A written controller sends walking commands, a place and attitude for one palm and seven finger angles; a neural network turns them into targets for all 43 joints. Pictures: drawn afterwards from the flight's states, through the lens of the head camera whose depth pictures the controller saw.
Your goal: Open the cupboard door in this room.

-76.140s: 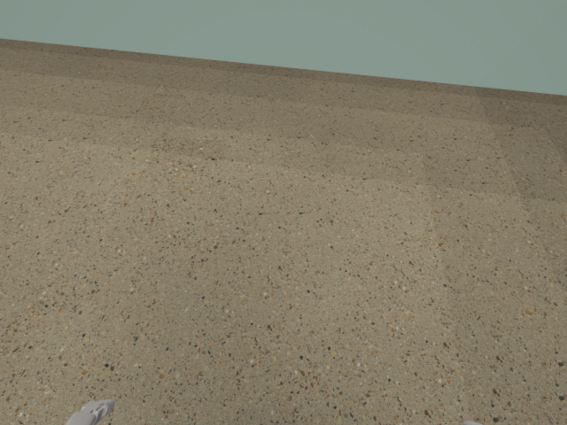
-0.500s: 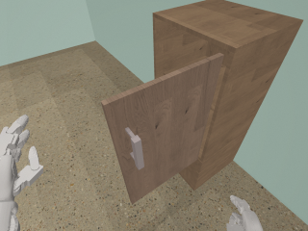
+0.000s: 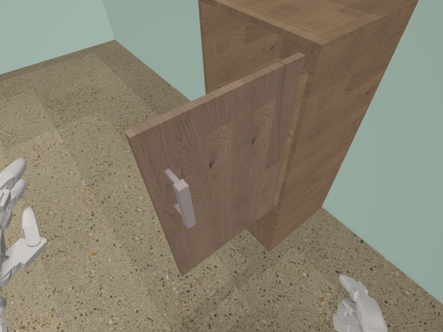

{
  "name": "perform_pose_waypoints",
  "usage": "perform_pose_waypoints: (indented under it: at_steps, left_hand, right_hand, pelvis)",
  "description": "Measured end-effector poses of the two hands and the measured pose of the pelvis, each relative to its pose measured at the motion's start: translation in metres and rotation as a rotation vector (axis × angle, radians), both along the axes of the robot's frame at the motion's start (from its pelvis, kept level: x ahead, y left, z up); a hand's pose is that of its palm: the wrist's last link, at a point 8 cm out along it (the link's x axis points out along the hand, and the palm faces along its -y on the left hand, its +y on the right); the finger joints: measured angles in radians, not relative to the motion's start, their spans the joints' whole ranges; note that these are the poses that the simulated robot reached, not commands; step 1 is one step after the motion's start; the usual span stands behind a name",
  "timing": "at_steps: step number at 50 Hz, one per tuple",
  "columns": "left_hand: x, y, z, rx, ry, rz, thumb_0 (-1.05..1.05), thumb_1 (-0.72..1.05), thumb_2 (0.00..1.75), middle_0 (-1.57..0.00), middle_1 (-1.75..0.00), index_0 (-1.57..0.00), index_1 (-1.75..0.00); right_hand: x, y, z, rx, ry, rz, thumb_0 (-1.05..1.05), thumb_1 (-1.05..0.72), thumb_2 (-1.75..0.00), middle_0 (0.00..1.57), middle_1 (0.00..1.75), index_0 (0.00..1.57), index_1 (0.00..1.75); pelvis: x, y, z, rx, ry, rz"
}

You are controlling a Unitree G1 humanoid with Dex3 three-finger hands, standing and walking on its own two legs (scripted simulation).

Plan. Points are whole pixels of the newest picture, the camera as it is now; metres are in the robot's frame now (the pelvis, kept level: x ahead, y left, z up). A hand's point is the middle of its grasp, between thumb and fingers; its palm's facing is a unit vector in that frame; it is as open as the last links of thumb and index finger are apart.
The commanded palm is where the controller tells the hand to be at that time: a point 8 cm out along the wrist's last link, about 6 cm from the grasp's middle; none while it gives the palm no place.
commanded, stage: step back with the hand held close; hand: left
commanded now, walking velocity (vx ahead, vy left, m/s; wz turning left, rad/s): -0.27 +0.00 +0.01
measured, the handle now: (180, 199) +0.35 +0.11 +0.04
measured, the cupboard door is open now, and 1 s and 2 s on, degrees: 90 90 90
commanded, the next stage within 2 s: stop stepping back and stand still in 0.90 s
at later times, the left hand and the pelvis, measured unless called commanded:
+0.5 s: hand out of the picture +0.12 +0.31 +0.15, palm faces +0.47 -0.72 -0.50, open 7.5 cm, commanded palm +0.06 +0.33 +0.17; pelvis -0.07 +0.03 -0.02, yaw +2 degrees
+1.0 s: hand out of the picture +0.04 +0.30 +0.15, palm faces +0.40 -0.77 -0.49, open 7.5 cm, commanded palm -0.04 +0.33 +0.17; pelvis -0.17 +0.03 -0.01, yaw +2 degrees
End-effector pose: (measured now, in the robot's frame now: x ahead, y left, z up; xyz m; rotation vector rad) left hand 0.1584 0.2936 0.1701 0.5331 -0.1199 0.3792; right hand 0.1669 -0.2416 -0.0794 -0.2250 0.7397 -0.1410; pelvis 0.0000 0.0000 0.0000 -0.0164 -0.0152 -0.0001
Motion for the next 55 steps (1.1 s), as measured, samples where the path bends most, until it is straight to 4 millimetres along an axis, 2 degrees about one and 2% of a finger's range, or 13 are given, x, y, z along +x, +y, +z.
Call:
perform_pose_waypoints:
  at_steps: [9,17,24,27,31,37,42,46,50,55]
  left_hand:
    - [-0.016,0.012,0.002,0.046,-0.008,-0.044,0.02,0.88,0.89,-0.21,-0.30,-0.21,-0.31]
    - [-0.048,0.029,-0.001,0.059,-0.061,-0.034,0.02,0.88,0.89,-0.21,-0.30,-0.21,-0.31]
    - [-0.079,0.043,0.003,0.103,-0.109,0.039,0.02,0.88,0.89,-0.21,-0.30,-0.21,-0.31]
    - [-0.088,0.041,0.001,0.083,-0.112,0.053,0.02,0.88,0.89,-0.21,-0.30,-0.21,-0.31]
    - [-0.096,0.028,-0.003,0.043,-0.092,0.010,0.02,0.89,0.89,-0.20,-0.30,-0.21,-0.31]
    - [-0.118,0.013,0.003,0.075,-0.094,-0.059,0.02,0.88,0.89,-0.21,-0.30,-0.21,-0.31]
    - [-0.135,0.024,0.009,0.071,-0.139,-0.036,0.01,0.88,0.89,-0.21,-0.30,-0.21,-0.31]
    - [-0.142,0.039,-0.001,0.066,-0.147,-0.021,0.01,0.88,0.89,-0.21,-0.30,-0.21,-0.31]
    - [-0.156,0.043,-0.005,0.069,-0.093,-0.036,0.01,0.88,0.89,-0.21,-0.30,-0.21,-0.31]
    - [-0.186,0.022,0.011,0.077,-0.074,-0.083,0.02,0.88,0.89,-0.21,-0.30,-0.21,-0.31]
  right_hand:
    - [-0.030,0.001,0.002,-0.030,0.022,-0.067,0.01,-0.91,-0.90,0.20,0.29,0.20,0.30]
    - [-0.057,0.020,0.006,-0.059,0.005,-0.039,0.01,-0.91,-0.90,0.20,0.30,0.20,0.30]
    - [-0.071,0.039,-0.005,-0.040,0.012,0.029,0.01,-0.90,-0.90,0.20,0.30,0.20,0.30]
    - [-0.074,0.045,-0.008,-0.021,0.011,0.054,0.01,-0.90,-0.90,0.20,0.30,0.20,0.30]
    - [-0.082,0.046,-0.006,-0.003,-0.003,0.073,0.01,-0.90,-0.90,0.20,0.30,0.20,0.30]
    - [-0.099,0.033,0.002,-0.006,-0.039,0.051,0.01,-0.90,-0.90,0.20,0.30,0.20,0.30]
    - [-0.124,0.020,0.010,-0.061,0.020,0.014,0.01,-0.90,-0.90,0.20,0.30,0.20,0.30]
    - [-0.140,0.017,0.008,-0.126,0.026,0.003,0.01,-0.91,-0.90,0.20,0.30,0.20,0.30]
    - [-0.161,0.028,0.006,-0.094,0.028,0.007,0.01,-0.91,-0.90,0.20,0.29,0.20,0.30]
    - [-0.193,0.044,0.009,-0.007,-0.002,0.023,0.01,-0.91,-0.90,0.20,0.29,0.20,0.30]
  pelvis:
    - [-0.023,0.011,-0.005,0.002,0.013,-0.007]
    - [-0.049,0.025,-0.010,-0.003,0.012,-0.001]
    - [-0.065,0.027,-0.015,-0.004,0.028,0.036]
    - [-0.077,0.024,-0.015,-0.004,0.036,0.025]
    - [-0.096,0.019,-0.013,-0.011,0.025,0.024]
    - [-0.117,0.011,-0.014,-0.014,0.021,0.026]
    - [-0.127,0.014,-0.007,0.011,0.043,0.022]
    - [-0.146,0.025,-0.014,-0.011,0.062,0.055]
    - [-0.170,0.025,-0.010,0.005,0.055,0.035]
    - [-0.191,0.019,-0.003,-0.012,0.052,0.002]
